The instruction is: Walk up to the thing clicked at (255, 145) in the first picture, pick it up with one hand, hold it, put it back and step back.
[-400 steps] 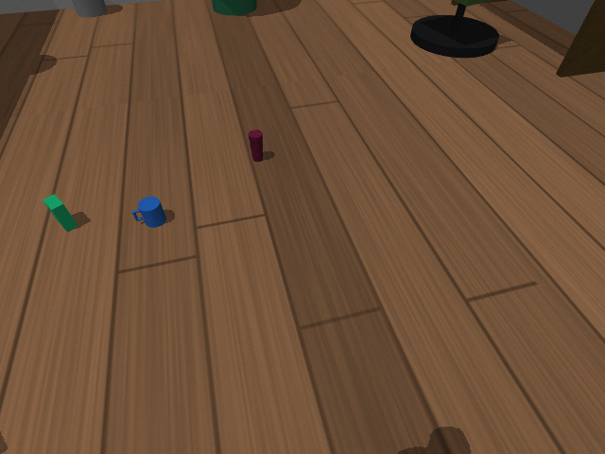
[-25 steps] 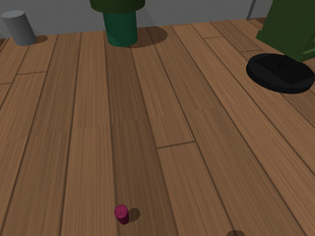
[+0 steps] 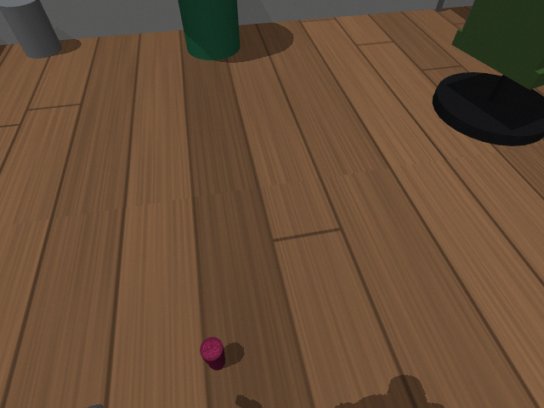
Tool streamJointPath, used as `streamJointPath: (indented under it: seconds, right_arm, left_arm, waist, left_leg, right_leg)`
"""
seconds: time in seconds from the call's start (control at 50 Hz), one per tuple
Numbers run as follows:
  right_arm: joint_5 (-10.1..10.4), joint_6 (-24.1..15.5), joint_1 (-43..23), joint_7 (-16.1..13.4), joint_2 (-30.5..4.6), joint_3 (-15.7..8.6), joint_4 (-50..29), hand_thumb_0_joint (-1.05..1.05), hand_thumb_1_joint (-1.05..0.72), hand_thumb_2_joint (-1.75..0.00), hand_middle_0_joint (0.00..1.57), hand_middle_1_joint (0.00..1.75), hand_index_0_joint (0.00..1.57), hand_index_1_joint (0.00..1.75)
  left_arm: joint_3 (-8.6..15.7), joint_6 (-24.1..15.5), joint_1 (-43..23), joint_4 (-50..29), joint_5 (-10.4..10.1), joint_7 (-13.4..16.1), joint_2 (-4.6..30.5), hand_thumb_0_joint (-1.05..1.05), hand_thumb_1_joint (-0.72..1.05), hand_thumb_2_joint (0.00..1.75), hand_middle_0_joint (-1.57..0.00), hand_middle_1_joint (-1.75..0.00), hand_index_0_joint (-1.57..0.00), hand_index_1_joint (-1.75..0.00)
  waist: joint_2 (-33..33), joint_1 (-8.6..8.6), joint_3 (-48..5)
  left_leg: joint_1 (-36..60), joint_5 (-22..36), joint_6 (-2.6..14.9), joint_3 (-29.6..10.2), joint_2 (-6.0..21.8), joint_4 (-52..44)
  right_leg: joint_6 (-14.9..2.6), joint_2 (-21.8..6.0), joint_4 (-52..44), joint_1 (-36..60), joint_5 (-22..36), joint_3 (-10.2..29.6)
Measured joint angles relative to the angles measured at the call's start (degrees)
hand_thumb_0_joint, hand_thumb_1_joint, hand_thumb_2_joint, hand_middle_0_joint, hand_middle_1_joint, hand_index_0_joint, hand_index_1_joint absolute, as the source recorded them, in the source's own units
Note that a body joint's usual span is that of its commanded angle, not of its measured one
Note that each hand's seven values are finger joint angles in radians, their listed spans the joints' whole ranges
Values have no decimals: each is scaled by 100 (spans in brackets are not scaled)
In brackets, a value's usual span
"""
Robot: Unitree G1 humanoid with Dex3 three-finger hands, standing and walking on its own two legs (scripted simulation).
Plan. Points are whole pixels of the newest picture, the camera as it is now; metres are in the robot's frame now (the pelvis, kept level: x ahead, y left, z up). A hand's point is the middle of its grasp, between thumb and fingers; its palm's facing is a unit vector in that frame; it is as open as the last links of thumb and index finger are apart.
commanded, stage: go down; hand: left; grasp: from the side
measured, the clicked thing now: (214, 355) +0.39 +0.19 -0.70
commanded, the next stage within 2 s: none
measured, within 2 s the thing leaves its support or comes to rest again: neither
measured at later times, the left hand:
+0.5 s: hand out of the picture +0.15 +0.27 -0.19, palm faces +0.05 -0.94 -0.33, open 16.7 cm
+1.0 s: hand out of the picture +0.14 +0.29 -0.21, palm faces +0.08 -0.95 -0.31, open 17.3 cm
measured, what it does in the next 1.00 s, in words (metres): lowers itself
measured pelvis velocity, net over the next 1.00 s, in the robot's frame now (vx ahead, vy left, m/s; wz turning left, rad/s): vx -0.01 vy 0.02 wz -0.01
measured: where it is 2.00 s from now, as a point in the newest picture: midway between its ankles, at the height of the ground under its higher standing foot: outside the picture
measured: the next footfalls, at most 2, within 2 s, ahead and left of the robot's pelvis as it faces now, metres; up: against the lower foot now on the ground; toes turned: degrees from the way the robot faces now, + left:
none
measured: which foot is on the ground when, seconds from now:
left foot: down 0.00-1.00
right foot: down 0.00-1.00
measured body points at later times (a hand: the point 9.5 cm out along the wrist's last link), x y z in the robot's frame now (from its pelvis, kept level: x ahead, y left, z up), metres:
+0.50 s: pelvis +0.00 +0.01 -0.06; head +0.07 +0.02 +0.39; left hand +0.15 +0.32 -0.17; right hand +0.12 -0.25 -0.16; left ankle -0.01 +0.13 -0.75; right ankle +0.00 -0.12 -0.75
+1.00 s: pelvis -0.01 +0.02 -0.10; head +0.09 +0.04 +0.34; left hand +0.14 +0.34 -0.19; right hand +0.15 -0.23 -0.18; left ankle -0.01 +0.13 -0.75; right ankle +0.00 -0.12 -0.75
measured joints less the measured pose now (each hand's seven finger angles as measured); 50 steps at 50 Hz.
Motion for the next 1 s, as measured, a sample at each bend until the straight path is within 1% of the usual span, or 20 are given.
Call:
streamJointPath:
  seconds: [0.04,0.08,0.12,0.14,0.22,0.3,0.4,0.5,0.64,0.76,0.88,1.0]
  right_arm:
    - [9,-31,68,-31,124,-32,-339,1,-95,-91,20,30,21,30]
    - [-44,-54,128,-23,271,-81,-590,1,-96,-91,20,30,21,30]
    - [-72,-53,218,-4,391,-115,-815,1,-97,-91,20,30,21,30]
    - [-72,-50,266,1,438,-125,-905,1,-97,-91,20,30,21,30]
    - [-52,-22,444,30,530,-140,-1211,1,-96,-91,21,30,21,30]
    - [-53,-82,528,51,516,-143,-1483,1,-94,-91,21,30,21,30]
    - [-70,-246,554,5,488,-191,-1752,1,-92,-90,21,30,21,30]
    - [-82,-398,460,-82,487,-198,-1937,1,-90,-89,21,30,21,30]
    - [-122,-578,309,-202,541,-117,-2153,1,-89,-89,21,30,21,30]
    - [-158,-713,277,-268,599,-54,-2310,1,-89,-89,21,30,21,30]
    - [-187,-814,278,-290,631,-32,-2368,1,-89,-89,21,30,21,30]
    - [-203,-874,290,-284,619,-41,-2367,1,-91,-90,21,30,21,30]
  left_arm:
    - [208,28,-363,79,111,-76,6,1,76,75,-15,-20,-14,-20]
    - [446,39,-609,80,270,-163,56,1,66,65,-12,-16,-11,-16]
    - [640,93,-662,-104,381,-220,95,0,55,54,-10,-14,-10,-14]
    - [697,131,-644,-214,410,-233,108,0,50,49,-9,-13,-9,-13]
    - [824,422,-426,-634,457,-284,111,0,27,32,-7,-11,-8,-10]
    - [894,644,-125,-1045,429,-321,94,0,3,22,-7,-11,-7,-11]
    - [937,819,304,-1788,382,-351,31,0,-23,14,-8,-12,-8,-12]
    - [922,1035,665,-2583,330,-349,-18,0,-41,8,-9,-11,-9,-11]
    - [907,1447,1100,-3422,246,-362,32,-1,-53,3,-10,-9,-10,-9]
    - [978,1615,1338,-3890,152,-391,73,-1,-57,2,-10,-8,-10,-9]
    - [1078,1557,1488,-4146,51,-475,100,-1,-57,3,-10,-7,-9,-8]
    - [1214,1356,1534,-4221,-56,-585,135,-1,-53,3,-9,-6,-8,-7]
  waist:
    - [-35,-16,9]
    - [-94,-44,-62]
    - [-135,-73,-140]
    - [-144,-90,-171]
    - [-113,-177,-332]
    - [-58,-216,-486]
    - [-33,-191,-648]
    - [-31,-159,-765]
    - [-27,-174,-918]
    - [-8,-188,-1000]
    - [4,-200,-1042]
    - [0,-209,-1063]
  left_leg:
    - [-385,-93,-3,-20,13,314]
    - [-779,-206,-14,-13,31,636]
    - [-1067,-330,-16,12,47,915]
    - [-1159,-384,-12,23,53,1022]
    - [-1486,-594,8,39,68,1415]
    - [-1949,-866,36,40,85,1963]
    - [-2541,-1211,66,4,85,2684]
    - [-2982,-1471,85,-55,92,3233]
    - [-3396,-1707,86,-137,109,3723]
    - [-3749,-1854,86,-212,118,4074]
    - [-4107,-1975,85,-252,129,4405]
    - [-4448,-2056,88,-263,131,4704]
  right_leg:
    - [-12,-1,297,-373,-90,-7]
    - [-22,1,625,-778,-201,14]
    - [-28,4,906,-1082,-312,51]
    - [-27,5,1010,-1179,-359,66]
    - [-8,4,1343,-1490,-523,98]
    - [19,-2,1828,-1932,-749,123]
    - [53,-32,2503,-2494,-1071,120]
    - [78,-45,2990,-2888,-1309,89]
    - [86,-43,3412,-3246,-1524,33]
    - [84,-43,3718,-3553,-1666,-22]
    - [80,-41,4030,-3894,-1783,-40]
    - [77,-47,4338,-4241,-1868,-31]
